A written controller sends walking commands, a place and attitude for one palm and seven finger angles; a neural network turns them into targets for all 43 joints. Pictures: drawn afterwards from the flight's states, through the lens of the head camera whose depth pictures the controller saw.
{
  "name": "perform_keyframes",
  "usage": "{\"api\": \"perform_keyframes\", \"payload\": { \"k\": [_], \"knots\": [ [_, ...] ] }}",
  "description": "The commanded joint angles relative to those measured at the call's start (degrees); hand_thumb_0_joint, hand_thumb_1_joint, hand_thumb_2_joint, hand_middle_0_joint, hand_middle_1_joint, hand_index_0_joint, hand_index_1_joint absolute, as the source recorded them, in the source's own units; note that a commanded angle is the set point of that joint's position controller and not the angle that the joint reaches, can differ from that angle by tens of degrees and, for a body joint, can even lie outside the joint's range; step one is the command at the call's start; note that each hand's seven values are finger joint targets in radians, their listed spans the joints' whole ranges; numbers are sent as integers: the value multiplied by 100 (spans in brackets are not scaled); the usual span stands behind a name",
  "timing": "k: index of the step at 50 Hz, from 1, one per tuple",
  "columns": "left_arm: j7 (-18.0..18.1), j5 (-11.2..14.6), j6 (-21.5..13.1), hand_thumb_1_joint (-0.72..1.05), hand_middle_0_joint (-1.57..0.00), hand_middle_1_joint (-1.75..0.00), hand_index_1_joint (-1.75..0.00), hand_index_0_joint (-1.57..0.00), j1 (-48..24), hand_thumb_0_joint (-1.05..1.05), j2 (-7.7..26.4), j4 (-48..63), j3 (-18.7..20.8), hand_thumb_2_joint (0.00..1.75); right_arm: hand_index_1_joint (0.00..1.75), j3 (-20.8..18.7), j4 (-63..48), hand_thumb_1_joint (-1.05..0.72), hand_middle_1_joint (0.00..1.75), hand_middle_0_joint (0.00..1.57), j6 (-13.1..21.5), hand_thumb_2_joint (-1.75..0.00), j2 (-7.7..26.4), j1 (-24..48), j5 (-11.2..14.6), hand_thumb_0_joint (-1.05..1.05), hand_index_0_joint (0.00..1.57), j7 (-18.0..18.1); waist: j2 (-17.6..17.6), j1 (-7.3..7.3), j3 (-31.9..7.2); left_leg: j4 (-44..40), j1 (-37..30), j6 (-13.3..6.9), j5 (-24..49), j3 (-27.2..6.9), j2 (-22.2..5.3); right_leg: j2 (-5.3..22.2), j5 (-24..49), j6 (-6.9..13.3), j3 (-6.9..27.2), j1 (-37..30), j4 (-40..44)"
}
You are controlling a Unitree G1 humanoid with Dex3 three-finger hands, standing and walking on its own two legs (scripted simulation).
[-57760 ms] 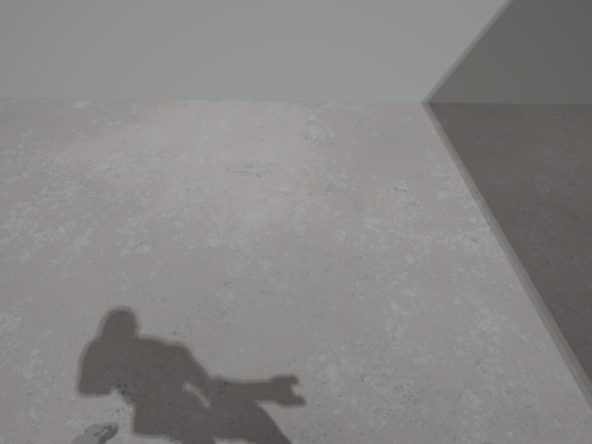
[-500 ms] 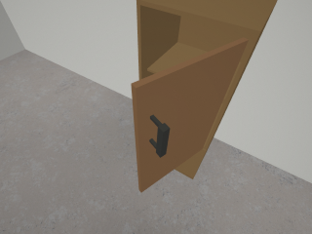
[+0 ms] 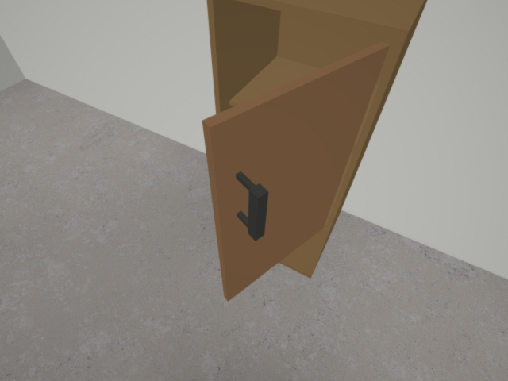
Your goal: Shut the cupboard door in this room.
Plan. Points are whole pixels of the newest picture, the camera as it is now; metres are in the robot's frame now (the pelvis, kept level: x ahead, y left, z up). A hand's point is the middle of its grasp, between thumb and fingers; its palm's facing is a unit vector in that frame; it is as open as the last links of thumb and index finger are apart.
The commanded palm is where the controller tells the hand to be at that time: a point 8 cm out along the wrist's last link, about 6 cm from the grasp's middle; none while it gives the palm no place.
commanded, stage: stand and wait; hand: left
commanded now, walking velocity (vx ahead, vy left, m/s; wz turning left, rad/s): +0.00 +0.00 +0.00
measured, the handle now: (249, 206) +0.37 +0.04 +0.06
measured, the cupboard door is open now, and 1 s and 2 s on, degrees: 68 68 68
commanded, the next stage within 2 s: turn or walk to find it in 0.06 s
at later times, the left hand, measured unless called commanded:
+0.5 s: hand out of the picture +0.06 +0.22 -0.16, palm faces +0.02 -0.95 -0.31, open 7.4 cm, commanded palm none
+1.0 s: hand out of the picture +0.07 +0.24 -0.16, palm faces +0.03 -0.95 -0.31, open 7.4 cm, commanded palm none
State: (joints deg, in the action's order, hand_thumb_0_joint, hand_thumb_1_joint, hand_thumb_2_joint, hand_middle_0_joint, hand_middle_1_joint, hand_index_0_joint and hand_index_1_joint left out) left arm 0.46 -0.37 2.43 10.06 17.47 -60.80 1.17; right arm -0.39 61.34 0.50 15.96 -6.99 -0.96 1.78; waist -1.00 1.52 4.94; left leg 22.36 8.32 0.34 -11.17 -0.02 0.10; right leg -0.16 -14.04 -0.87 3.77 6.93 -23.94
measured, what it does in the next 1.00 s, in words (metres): stands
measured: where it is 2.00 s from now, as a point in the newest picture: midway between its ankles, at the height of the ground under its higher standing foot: outside the picture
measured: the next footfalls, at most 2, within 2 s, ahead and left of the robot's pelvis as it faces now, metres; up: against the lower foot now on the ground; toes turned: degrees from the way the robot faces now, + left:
none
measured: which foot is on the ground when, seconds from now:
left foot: down 0.00-1.00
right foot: down 0.00-1.00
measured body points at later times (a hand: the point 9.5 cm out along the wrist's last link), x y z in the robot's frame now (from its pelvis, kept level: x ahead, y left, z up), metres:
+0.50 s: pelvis +0.00 -0.02 +0.00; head +0.00 -0.02 +0.45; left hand +0.06 +0.27 -0.13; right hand +0.06 -0.32 -0.13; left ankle +0.01 +0.12 -0.74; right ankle -0.01 -0.13 -0.74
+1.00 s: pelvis +0.02 +0.00 +0.00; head +0.03 +0.01 +0.45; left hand +0.07 +0.29 -0.14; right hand +0.12 -0.28 -0.13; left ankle +0.01 +0.12 -0.74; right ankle -0.01 -0.13 -0.74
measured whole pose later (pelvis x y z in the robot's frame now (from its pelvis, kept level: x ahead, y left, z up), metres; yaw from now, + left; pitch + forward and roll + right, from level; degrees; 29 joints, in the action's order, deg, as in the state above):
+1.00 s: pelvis +0.02 +0.00 +0.00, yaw +2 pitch -3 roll +0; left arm 0.3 -0.4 -0.7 9.1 19.0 -62.5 0.0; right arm 0.7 63.9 1.4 17.6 -5.3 -0.7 0.4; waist -1.2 0.9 3.4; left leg 18.3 5.6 0.4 -10.2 -1.8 0.3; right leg 0.1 -12.6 -0.6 2.0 2.4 -17.5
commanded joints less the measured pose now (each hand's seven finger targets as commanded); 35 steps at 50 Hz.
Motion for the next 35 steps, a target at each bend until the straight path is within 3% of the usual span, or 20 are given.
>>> {"api": "perform_keyframes", "payload": {
  "k": [1,3,6,12,21,35],
  "knots": [
    [7,-33,-72,90,-20,-30,-30,-20,203,0,532,355,125,90,30,-244,-329,-90,30,20,8,-90,863,-187,11,0,20,56,534,-39,-299,-446,47,-282,144,-774,-1074,294,502,-3,121,465,-119],
    [15,-44,-121,90,-20,-30,-30,-20,253,0,568,337,132,90,30,-241,-343,-90,30,20,26,-90,771,-137,20,0,20,36,228,-12,-298,-271,204,-204,-82,-625,-862,403,709,55,314,382,98],
    [9,-40,-369,90,-20,-30,-30,-20,-78,0,1208,335,218,90,30,-312,-293,-90,30,20,121,-90,1170,15,46,0,20,-13,-305,-117,-394,-205,-31,-120,-84,-492,-522,657,383,247,660,427,662],
    [51,1,-468,90,-20,-30,-30,-20,-72,0,1067,228,183,90,30,-261,-21,-90,30,20,153,-90,1008,-61,41,0,20,-50,-251,-116,-366,-336,-199,-106,363,-536,-538,655,404,226,462,316,823],
    [42,2,-452,90,-20,-30,-30,-20,-219,0,1187,210,176,90,30,-216,36,-90,30,20,130,-90,1203,3,13,0,20,-60,94,-119,-170,-529,-173,-63,343,-581,-573,651,253,213,472,285,1011],
    [20,8,-456,90,-20,-30,-30,-20,-299,0,1336,201,132,90,30,-162,-99,-90,30,20,154,-90,1468,241,29,0,20,-70,76,-116,-523,-574,-464,-76,900,-620,-659,685,1092,186,322,-48,935]
  ]
}}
